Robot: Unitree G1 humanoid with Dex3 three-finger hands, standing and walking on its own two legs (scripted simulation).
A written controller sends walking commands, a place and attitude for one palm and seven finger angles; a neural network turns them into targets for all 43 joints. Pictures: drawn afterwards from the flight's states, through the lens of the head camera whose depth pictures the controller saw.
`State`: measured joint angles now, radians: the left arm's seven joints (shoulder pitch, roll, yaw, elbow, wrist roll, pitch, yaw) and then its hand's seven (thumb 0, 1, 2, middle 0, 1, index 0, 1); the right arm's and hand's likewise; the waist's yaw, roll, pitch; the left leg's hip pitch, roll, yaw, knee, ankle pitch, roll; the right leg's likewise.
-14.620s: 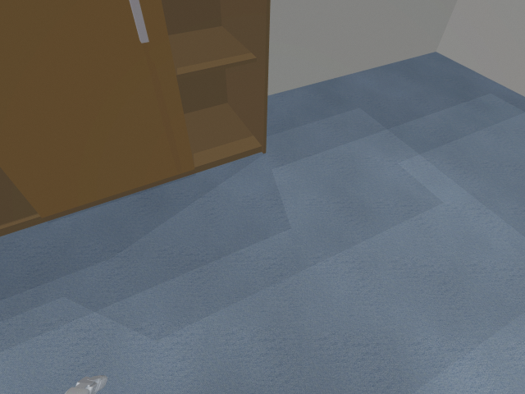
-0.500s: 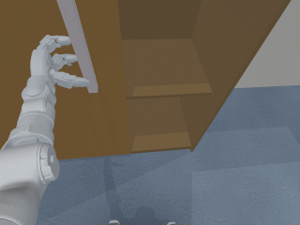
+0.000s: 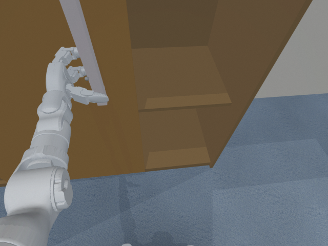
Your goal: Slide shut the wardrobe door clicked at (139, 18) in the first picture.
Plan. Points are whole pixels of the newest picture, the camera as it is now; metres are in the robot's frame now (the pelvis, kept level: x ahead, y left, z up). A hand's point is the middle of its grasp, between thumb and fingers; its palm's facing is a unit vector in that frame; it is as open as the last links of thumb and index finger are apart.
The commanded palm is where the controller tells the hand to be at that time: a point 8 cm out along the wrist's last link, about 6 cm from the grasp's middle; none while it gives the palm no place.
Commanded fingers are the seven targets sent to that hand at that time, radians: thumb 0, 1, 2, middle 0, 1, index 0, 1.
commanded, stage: slide the fingers in behind the handle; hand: left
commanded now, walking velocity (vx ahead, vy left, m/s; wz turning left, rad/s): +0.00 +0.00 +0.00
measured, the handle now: (89, 51) +0.54 +0.16 +0.17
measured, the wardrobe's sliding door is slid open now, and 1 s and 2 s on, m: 0.42 0.42 0.42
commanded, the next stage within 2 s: grip the handle and tug to test in 1.30 s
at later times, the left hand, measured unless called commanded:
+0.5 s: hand (95, 79) +0.48 +0.14 +0.14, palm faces +0.08 -1.00 +0.02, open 14.0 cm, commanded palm +0.46 +0.19 +0.13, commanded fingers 0.00 -0.50 0.30 -0.30 -1.20 -0.30 -1.20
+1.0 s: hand (99, 77) +0.49 +0.14 +0.13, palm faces +0.09 -1.00 +0.01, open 14.0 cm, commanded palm +0.46 +0.18 +0.13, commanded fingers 0.00 -0.50 0.30 -0.30 -1.20 -0.30 -1.20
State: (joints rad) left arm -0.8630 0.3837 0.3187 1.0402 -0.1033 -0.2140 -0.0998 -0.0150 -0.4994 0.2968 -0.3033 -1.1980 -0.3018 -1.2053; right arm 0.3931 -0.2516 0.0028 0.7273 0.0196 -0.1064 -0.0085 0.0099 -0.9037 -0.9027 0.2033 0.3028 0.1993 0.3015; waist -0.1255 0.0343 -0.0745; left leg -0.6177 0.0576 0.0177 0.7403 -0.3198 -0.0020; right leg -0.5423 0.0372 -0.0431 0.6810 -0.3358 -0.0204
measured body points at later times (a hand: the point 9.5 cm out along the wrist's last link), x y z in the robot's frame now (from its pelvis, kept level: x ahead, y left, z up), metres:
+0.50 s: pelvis +0.00 -0.01 +0.00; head +0.06 -0.01 +0.45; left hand +0.47 +0.20 +0.14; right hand +0.05 -0.28 -0.12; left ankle +0.02 +0.12 -0.71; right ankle +0.00 -0.11 -0.71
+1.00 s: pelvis +0.00 -0.01 +0.00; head +0.05 -0.01 +0.45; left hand +0.48 +0.19 +0.14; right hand +0.02 -0.27 -0.12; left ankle +0.02 +0.12 -0.71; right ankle +0.00 -0.11 -0.71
